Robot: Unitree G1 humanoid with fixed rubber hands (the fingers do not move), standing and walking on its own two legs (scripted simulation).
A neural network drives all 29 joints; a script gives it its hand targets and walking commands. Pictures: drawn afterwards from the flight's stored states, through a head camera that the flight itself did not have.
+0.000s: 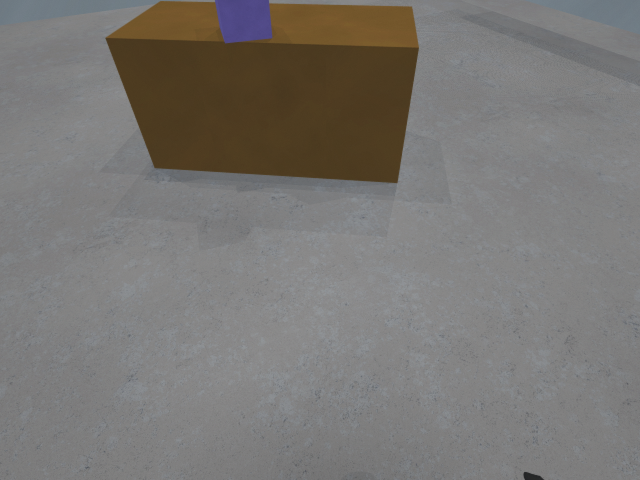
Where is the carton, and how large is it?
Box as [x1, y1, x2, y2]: [215, 0, 271, 42]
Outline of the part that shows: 215,0 219,25 225,42 271,37 268,0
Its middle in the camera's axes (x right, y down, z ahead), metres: -0.34 -1.00 +1.60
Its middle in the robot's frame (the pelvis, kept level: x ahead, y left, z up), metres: +1.89 +0.32 +0.04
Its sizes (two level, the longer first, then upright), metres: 0.210 0.200 0.250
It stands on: a pedestal, 0.67 m high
